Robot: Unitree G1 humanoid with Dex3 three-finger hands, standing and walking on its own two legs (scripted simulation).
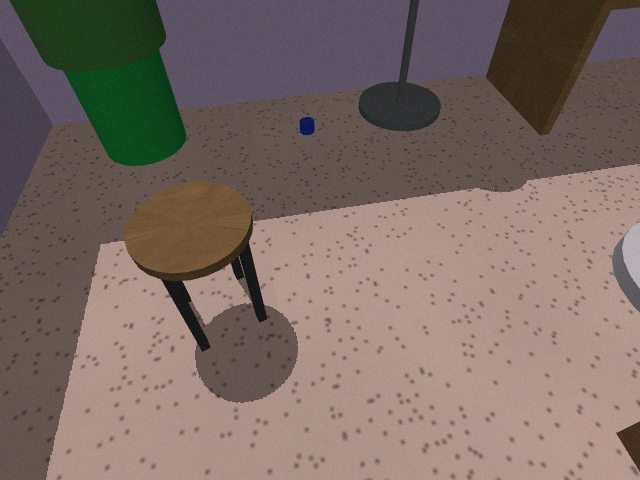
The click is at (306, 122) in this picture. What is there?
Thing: low tin
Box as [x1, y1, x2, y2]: [300, 117, 314, 134]
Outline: 304,117 300,119 300,131 303,134 310,134 314,130 313,119 310,117
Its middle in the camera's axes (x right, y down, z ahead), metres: -0.07 -0.58 +2.14
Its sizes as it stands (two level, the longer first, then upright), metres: 0.080 0.080 0.063
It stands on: the floor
